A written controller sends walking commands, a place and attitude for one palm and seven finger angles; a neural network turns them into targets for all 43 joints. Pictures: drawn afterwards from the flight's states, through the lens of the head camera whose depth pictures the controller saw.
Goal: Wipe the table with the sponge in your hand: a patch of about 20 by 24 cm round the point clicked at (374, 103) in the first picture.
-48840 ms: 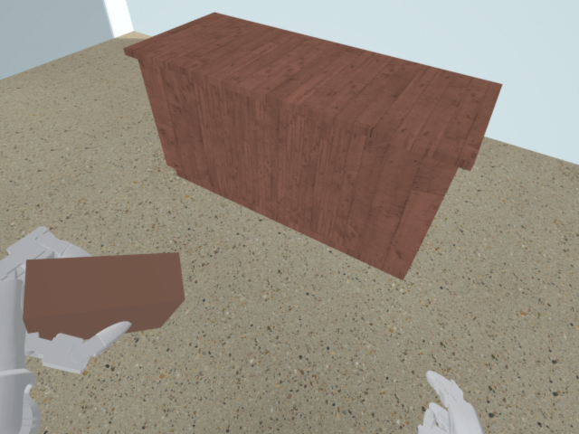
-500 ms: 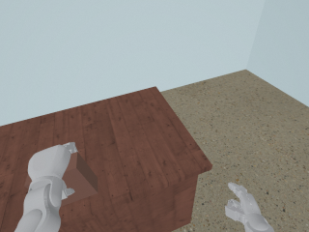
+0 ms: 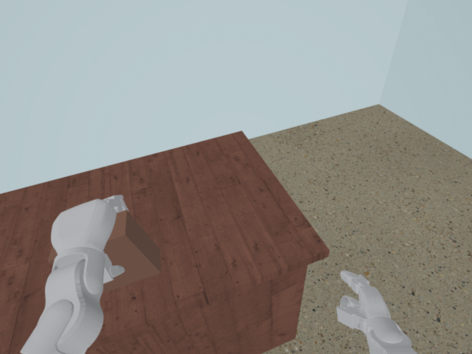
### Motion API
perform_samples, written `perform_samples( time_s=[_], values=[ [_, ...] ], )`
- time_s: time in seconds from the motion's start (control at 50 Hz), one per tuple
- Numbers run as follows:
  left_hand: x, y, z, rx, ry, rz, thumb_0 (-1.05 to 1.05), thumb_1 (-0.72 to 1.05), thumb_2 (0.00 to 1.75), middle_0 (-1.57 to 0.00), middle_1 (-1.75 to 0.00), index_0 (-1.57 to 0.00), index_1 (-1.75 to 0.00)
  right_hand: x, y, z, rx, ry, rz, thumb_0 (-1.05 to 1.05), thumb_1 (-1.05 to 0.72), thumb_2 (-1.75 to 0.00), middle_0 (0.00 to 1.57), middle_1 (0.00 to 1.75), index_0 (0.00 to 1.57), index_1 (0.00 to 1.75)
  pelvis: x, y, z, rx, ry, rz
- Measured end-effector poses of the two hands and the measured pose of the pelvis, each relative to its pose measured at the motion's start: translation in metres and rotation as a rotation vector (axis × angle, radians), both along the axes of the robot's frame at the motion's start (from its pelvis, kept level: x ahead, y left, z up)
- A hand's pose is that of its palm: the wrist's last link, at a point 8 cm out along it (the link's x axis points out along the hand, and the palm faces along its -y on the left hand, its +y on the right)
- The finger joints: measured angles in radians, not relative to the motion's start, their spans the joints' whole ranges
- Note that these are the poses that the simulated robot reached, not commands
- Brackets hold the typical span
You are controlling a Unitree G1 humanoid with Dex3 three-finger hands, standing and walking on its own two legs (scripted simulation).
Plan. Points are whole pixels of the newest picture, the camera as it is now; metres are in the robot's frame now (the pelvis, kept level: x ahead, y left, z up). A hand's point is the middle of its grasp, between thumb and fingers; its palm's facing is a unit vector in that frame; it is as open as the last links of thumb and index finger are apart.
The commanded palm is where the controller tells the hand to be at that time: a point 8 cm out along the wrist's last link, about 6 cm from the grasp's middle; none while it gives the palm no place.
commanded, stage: bring the sponge back beside the body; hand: left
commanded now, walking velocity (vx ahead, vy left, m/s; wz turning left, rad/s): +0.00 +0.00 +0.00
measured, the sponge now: (117, 260) +0.24 +0.26 +0.05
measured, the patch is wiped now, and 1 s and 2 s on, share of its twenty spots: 1.00 1.00 1.00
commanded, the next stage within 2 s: step back with the hand held close in 1.68 s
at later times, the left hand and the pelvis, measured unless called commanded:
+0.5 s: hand (102, 248) +0.23 +0.27 +0.10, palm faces +0.07 -0.14 -0.99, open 9.5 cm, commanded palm +0.19 +0.27 +0.17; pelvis +0.01 -0.01 +0.00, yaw +0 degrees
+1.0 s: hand (90, 260) +0.20 +0.27 +0.10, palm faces +0.08 -0.14 -0.99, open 9.5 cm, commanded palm +0.17 +0.27 +0.18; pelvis +0.00 -0.01 +0.00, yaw +0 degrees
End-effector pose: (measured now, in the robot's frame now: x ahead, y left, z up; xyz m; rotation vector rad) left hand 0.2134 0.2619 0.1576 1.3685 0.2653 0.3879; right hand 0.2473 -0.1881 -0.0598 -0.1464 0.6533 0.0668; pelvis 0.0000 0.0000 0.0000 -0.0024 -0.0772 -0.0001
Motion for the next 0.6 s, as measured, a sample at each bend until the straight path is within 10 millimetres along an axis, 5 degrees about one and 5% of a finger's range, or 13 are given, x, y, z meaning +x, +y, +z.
perform_samples(
  time_s=[0.6],
  values=[
    [-0.010,0.004,-0.005,0.010,0.048,0.038,0.00,-0.48,1.07,-0.78,-1.39,-0.81,-1.38,0.009,-0.015,-0.003,-0.017,0.003,-0.004,0.01,-0.91,-0.90,0.20,0.30,0.20,0.30,0.008,-0.009,-0.002,0.001,0.006,0.001]
  ],
)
